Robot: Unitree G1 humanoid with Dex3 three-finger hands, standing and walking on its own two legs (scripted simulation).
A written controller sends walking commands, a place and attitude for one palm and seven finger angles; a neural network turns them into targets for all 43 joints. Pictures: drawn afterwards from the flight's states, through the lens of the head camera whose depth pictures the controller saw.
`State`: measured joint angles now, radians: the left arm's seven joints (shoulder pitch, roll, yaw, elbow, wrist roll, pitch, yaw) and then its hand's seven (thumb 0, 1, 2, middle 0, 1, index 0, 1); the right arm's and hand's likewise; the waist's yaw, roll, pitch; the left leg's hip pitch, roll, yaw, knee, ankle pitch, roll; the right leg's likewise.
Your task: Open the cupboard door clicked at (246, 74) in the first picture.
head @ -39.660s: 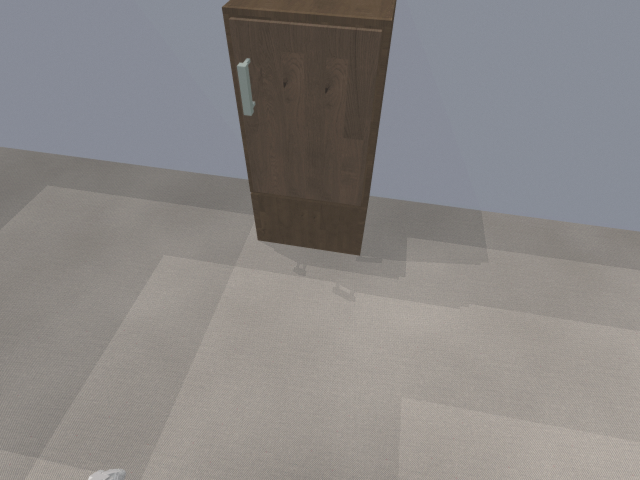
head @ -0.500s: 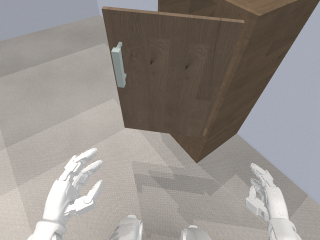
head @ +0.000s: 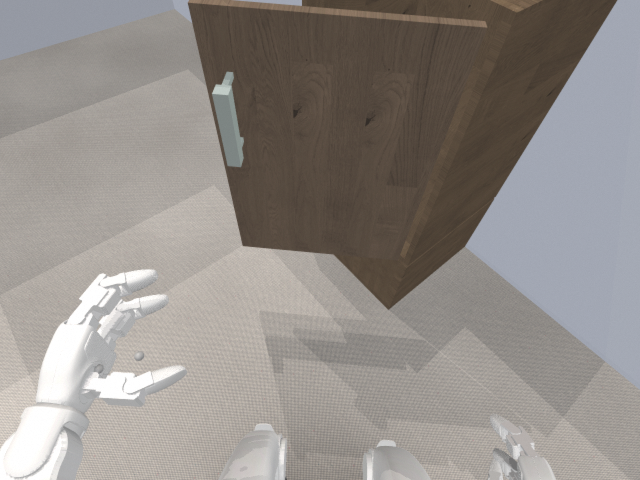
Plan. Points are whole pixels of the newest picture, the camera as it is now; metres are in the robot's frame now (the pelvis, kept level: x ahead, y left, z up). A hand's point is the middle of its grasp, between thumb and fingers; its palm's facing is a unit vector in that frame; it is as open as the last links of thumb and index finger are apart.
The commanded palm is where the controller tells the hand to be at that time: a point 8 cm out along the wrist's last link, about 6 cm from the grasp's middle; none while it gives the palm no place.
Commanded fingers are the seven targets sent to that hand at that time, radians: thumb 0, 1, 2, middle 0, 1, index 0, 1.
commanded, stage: raise the hand with hooked fingers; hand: left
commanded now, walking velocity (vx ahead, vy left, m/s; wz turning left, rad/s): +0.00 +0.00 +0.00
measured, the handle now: (232, 120) +0.64 +0.18 +0.04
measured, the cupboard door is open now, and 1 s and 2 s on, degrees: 45 45 45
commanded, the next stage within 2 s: move the hooked fingers beside the handle in 1.18 s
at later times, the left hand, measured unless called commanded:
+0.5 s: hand (101, 320) +0.28 +0.26 +0.06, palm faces -0.02 -1.00 -0.06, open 13.9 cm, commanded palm +0.26 +0.31 +0.06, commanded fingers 0.00 -0.50 0.30 -0.30 -1.20 -0.30 -1.20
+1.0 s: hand (105, 298) +0.30 +0.26 +0.06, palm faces -0.04 -1.00 -0.04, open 14.0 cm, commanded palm +0.28 +0.31 +0.07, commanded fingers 0.00 -0.50 0.30 -0.30 -1.20 -0.30 -1.20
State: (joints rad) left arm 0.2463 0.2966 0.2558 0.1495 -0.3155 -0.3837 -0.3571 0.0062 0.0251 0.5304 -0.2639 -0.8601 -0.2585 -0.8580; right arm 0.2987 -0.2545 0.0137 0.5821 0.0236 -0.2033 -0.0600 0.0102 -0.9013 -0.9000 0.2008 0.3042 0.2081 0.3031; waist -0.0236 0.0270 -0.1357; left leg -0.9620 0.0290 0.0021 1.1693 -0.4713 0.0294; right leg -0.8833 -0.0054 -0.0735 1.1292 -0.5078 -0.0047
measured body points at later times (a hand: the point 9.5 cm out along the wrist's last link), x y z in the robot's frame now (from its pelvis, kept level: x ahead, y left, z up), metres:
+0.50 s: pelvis +0.01 +0.00 +0.01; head +0.08 +0.02 +0.45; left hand +0.27 +0.31 +0.06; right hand +0.19 -0.23 -0.06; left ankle +0.05 +0.10 -0.65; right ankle +0.03 -0.12 -0.65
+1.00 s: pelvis +0.02 +0.00 +0.01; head +0.09 +0.01 +0.45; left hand +0.30 +0.32 +0.07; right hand +0.16 -0.26 -0.07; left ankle +0.05 +0.10 -0.65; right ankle +0.03 -0.12 -0.65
